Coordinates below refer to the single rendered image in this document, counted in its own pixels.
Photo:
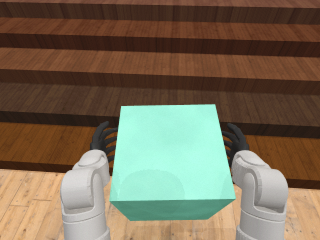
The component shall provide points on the robot right forearm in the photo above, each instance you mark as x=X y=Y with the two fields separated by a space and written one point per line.
x=263 y=198

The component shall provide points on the carton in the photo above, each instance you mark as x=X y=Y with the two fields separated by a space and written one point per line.
x=170 y=163

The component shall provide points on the robot left forearm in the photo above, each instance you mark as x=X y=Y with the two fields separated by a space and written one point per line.
x=82 y=198

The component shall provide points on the robot left hand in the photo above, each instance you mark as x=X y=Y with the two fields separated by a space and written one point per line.
x=99 y=142

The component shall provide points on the robot right hand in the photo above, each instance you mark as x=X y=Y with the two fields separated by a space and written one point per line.
x=238 y=142

